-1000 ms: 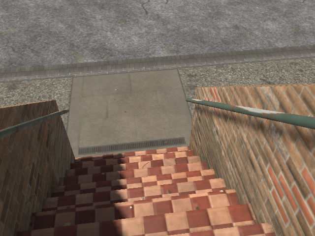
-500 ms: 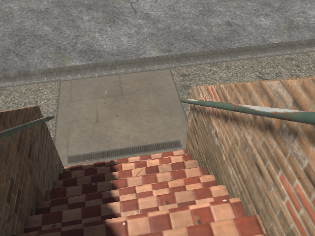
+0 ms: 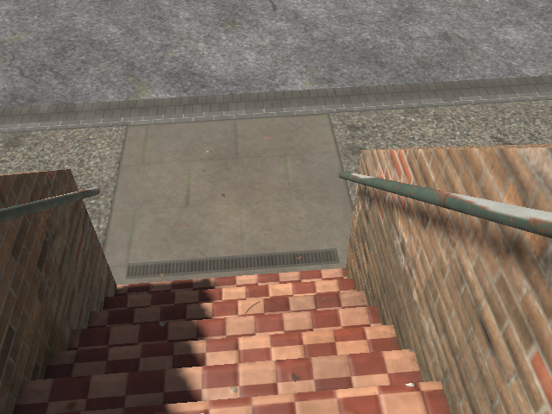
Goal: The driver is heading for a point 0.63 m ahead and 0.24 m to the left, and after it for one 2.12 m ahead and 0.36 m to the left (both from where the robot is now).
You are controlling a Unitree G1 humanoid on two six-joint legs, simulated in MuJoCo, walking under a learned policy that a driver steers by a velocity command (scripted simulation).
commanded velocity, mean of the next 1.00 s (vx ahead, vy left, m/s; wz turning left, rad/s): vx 0.50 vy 0.00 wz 0.51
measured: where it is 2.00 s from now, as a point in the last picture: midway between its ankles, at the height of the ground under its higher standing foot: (218, 405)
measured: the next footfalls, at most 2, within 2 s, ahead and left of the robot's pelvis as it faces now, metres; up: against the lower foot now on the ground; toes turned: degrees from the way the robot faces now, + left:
left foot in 0.40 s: +0.26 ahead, +0.17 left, -0.20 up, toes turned +20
right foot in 0.78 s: +0.51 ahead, -0.01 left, -0.40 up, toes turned +26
